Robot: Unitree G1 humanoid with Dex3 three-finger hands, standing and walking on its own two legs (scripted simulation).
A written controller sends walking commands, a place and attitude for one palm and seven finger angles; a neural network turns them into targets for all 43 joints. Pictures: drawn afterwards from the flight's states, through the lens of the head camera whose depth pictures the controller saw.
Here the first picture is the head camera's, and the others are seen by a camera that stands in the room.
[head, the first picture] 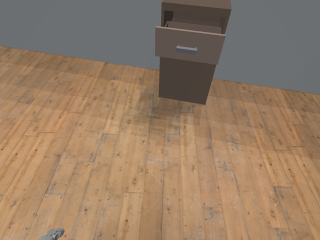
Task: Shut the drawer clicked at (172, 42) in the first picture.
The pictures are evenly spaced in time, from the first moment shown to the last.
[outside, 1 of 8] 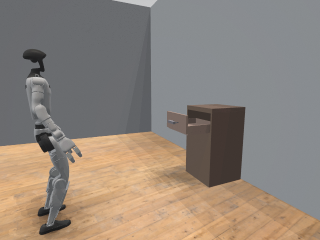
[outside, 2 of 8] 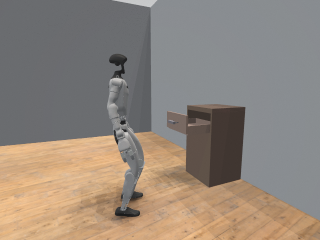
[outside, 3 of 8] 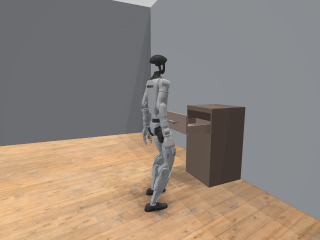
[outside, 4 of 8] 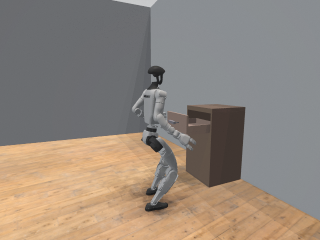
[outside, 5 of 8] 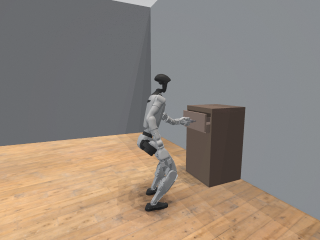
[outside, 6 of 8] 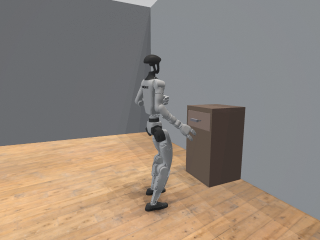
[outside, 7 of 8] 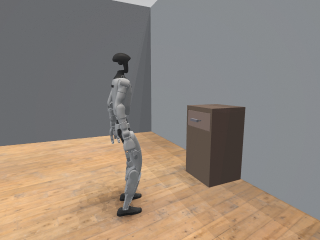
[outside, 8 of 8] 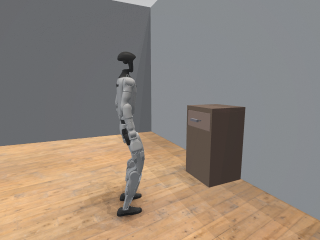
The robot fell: no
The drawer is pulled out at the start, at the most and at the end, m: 0.28 0.28 0.00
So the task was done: yes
